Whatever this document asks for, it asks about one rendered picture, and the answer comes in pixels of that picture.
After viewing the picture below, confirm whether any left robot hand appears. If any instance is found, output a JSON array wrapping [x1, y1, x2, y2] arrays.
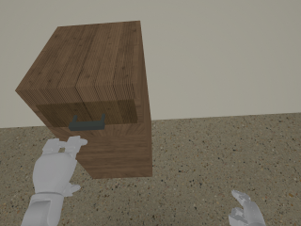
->
[[32, 136, 87, 197]]

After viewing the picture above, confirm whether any drawer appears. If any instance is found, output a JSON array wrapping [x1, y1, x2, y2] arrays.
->
[[36, 99, 138, 128]]

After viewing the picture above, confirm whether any handle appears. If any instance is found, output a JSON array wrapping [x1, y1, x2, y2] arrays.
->
[[68, 113, 105, 132]]

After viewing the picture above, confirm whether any right robot hand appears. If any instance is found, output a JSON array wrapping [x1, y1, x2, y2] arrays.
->
[[228, 189, 265, 226]]

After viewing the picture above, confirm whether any cabinet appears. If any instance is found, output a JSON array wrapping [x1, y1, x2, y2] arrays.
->
[[15, 21, 152, 179]]

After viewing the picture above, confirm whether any robot left forearm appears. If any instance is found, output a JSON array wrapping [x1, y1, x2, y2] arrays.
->
[[21, 191, 64, 226]]

